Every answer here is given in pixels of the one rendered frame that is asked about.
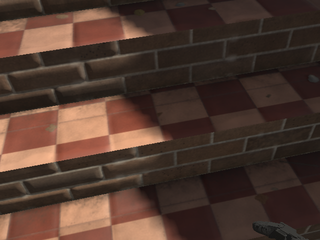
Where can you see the right robot hand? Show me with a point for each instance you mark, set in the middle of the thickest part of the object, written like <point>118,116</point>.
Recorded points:
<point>278,231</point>

